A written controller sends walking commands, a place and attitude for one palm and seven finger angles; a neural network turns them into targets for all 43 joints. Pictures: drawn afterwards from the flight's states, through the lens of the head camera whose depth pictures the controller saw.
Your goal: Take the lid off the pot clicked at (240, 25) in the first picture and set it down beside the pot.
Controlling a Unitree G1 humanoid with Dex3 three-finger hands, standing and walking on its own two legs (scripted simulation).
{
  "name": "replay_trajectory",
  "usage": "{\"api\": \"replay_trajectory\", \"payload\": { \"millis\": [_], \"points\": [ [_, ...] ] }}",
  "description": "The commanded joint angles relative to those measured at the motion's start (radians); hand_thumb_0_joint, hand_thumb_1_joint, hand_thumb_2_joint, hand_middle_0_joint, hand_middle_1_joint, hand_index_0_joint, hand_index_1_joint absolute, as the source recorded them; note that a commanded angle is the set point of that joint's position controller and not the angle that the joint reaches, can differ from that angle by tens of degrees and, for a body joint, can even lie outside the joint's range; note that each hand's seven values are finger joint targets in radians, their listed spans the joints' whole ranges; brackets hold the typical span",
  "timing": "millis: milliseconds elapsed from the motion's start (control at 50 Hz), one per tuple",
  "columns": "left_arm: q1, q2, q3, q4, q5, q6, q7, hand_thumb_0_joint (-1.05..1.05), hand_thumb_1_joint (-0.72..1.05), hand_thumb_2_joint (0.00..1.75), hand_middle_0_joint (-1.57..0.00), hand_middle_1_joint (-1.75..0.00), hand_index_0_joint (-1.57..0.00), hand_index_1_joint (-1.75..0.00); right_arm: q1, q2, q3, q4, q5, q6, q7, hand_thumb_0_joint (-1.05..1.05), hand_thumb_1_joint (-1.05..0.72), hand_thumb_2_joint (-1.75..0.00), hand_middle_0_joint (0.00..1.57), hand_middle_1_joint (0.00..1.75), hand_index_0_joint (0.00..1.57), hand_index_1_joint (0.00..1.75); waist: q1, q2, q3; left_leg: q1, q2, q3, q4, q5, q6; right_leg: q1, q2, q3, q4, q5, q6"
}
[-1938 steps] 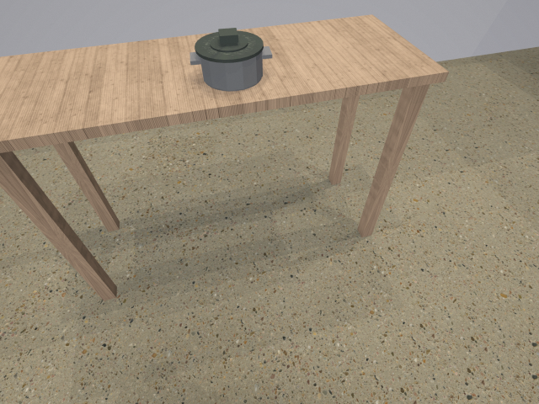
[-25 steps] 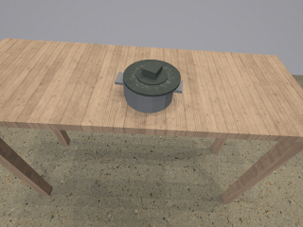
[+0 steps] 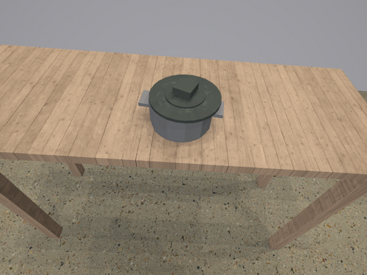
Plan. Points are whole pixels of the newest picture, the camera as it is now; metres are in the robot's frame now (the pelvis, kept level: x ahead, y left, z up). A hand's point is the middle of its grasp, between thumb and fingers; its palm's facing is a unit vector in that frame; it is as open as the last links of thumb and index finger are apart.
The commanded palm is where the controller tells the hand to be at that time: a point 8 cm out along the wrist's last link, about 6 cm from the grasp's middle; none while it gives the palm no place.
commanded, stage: look again from close up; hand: left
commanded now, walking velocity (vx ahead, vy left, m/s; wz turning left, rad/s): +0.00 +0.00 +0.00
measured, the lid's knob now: (185, 88) +0.49 +0.04 +0.15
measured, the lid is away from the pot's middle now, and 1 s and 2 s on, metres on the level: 0.01 0.01 0.01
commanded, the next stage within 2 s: shuffle to correct the standing spot in 0.32 s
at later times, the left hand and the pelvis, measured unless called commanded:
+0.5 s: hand out of the picture -0.02 +0.16 -0.18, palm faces +0.04 -0.99 -0.14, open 7.4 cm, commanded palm none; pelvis +0.01 +0.00 +0.00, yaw +1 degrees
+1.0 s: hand out of the picture +0.06 +0.11 -0.18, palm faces +0.01 -0.99 -0.17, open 7.4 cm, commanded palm none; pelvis +0.02 -0.07 -0.01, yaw +0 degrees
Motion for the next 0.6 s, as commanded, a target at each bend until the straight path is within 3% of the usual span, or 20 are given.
{"api": "replay_trajectory", "payload": {
  "millis": [0, 20, 60, 160, 220, 300, 400, 420, 440, 500, 520, 580],
  "points": [
    [0.097, 0.077, 0.013, -0.011, 0.002, -0.010, 0.011, 0.00, 0.90, 0.90, -0.20, -0.30, -0.20, -0.30, 0.073, -0.100, -0.013, -0.022, 0.005, -0.014, -0.006, 0.00, -0.90, -0.90, 0.20, 0.30, 0.20, 0.30, -0.005, 0.038, 0.000, 0.120, 0.193, -0.195, -0.053, 0.293, -0.043, -0.110, -0.108, 0.083, -0.050, 0.203, -0.043],
    [0.095, 0.080, 0.015, -0.014, 0.001, -0.010, 0.010, 0.00, 0.90, 0.90, -0.20, -0.30, -0.20, -0.30, 0.069, -0.097, -0.013, -0.023, 0.005, -0.014, -0.005, 0.00, -0.90, -0.90, 0.20, 0.30, 0.20, 0.30, 0.000, 0.016, 0.004, 0.111, 0.193, -0.196, -0.047, 0.299, -0.040, -0.102, -0.102, 0.080, -0.052, 0.213, -0.040],
    [0.097, 0.076, 0.013, -0.009, 0.002, -0.008, 0.011, 0.00, 0.90, 0.90, -0.20, -0.30, -0.20, -0.30, 0.066, -0.100, -0.012, -0.023, 0.005, -0.012, -0.006, 0.00, -0.90, -0.90, 0.20, 0.30, 0.20, 0.30, -0.003, 0.037, 0.026, 0.102, 0.191, -0.201, -0.063, 0.252, -0.042, -0.115, -0.108, 0.082, -0.057, 0.183, -0.041],
    [0.104, 0.074, 0.013, -0.005, 0.001, -0.009, 0.011, 0.00, 0.90, 0.90, -0.20, -0.30, -0.20, -0.30, 0.068, -0.100, -0.012, -0.020, 0.005, -0.013, -0.006, 0.00, -0.90, -0.90, 0.20, 0.30, 0.20, 0.30, -0.001, 0.034, 0.016, 0.114, 0.189, -0.202, -0.060, 0.271, -0.040, -0.107, -0.111, 0.079, -0.058, 0.193, -0.041],
    [0.103, 0.077, 0.013, -0.005, 0.001, -0.010, 0.010, 0.00, 0.90, 0.90, -0.20, -0.30, -0.20, -0.30, 0.069, -0.095, -0.012, -0.019, 0.005, -0.013, -0.005, 0.00, -0.90, -0.90, 0.20, 0.30, 0.20, 0.30, 0.001, 0.006, 0.014, 0.107, 0.190, -0.202, -0.057, 0.267, -0.038, -0.097, -0.108, 0.075, -0.064, 0.200, -0.038],
    [0.106, 0.073, 0.014, -0.001, 0.002, -0.009, 0.011, 0.00, 0.90, 0.90, -0.20, -0.30, -0.20, -0.30, 0.075, -0.099, -0.011, -0.013, 0.005, -0.013, -0.007, 0.00, -0.90, -0.90, 0.20, 0.30, 0.20, 0.30, -0.004, 0.036, 0.010, 0.124, 0.191, -0.203, -0.065, 0.280, -0.042, -0.103, -0.112, 0.076, -0.059, 0.188, -0.040],
    [0.107, 0.071, 0.014, 0.005, 0.002, -0.008, 0.012, 0.00, 0.90, 0.90, -0.20, -0.30, -0.20, -0.30, 0.082, -0.096, -0.011, -0.008, 0.004, -0.014, -0.007, 0.00, -0.90, -0.90, 0.20, 0.30, 0.20, 0.30, -0.003, 0.030, 0.013, 0.120, 0.191, -0.206, -0.068, 0.287, -0.041, -0.099, -0.112, 0.071, -0.060, 0.185, -0.037],
    [0.108, 0.071, 0.013, 0.003, 0.000, -0.009, 0.010, 0.00, 0.90, 0.90, -0.20, -0.30, -0.20, -0.30, 0.077, -0.092, -0.010, -0.007, 0.004, -0.015, -0.007, 0.00, -0.90, -0.90, 0.20, 0.30, 0.20, 0.30, -0.002, -0.001, 0.009, 0.119, 0.197, -0.210, -0.062, 0.285, -0.036, -0.093, -0.102, 0.064, -0.063, 0.190, -0.032],
    [0.107, 0.061, 0.011, 0.006, 0.000, -0.007, 0.010, 0.00, 0.90, 0.90, -0.20, -0.30, -0.20, -0.30, 0.078, -0.096, -0.012, -0.004, 0.004, -0.014, -0.009, 0.00, -0.90, -0.90, 0.20, 0.30, 0.20, 0.30, -0.008, 0.017, 0.023, 0.115, 0.200, -0.213, -0.068, 0.251, -0.036, -0.104, -0.099, 0.058, -0.063, 0.164, -0.030],
    [0.103, 0.053, 0.014, 0.007, 0.003, 0.003, 0.006, 0.00, 0.90, 0.90, -0.20, -0.30, -0.20, -0.30, 0.090, -0.104, -0.018, 0.004, 0.000, -0.011, -0.014, 0.00, -0.90, -0.90, 0.20, 0.30, 0.20, 0.30, -0.017, 0.057, 0.033, 0.113, 0.242, -0.265, -0.107, 0.170, -0.026, -0.140, -0.077, 0.026, -0.025, 0.077, -0.021],
    [0.099, 0.059, 0.016, -0.001, 0.002, 0.005, 0.004, 0.00, 0.90, 0.90, -0.20, -0.30, -0.20, -0.30, 0.088, -0.108, -0.023, 0.000, -0.001, -0.009, -0.014, 0.00, -0.90, -0.90, 0.20, 0.30, 0.20, 0.30, -0.015, 0.039, 0.031, 0.110, 0.261, -0.289, -0.106, 0.168, -0.012, -0.150, -0.069, 0.015, -0.012, 0.067, -0.020],
    [0.083, 0.057, 0.025, -0.015, 0.011, 0.020, -0.001, 0.00, 0.90, 0.90, -0.20, -0.30, -0.20, -0.30, 0.117, -0.132, -0.039, -0.001, -0.006, -0.003, -0.023, 0.00, -0.90, -0.90, 0.20, 0.30, 0.20, 0.30, -0.034, 0.096, 0.031, 0.132, 0.334, -0.375, -0.142, 0.136, 0.034, -0.247, -0.048, -0.007, 0.131, -0.073, -0.016]
  ]
}}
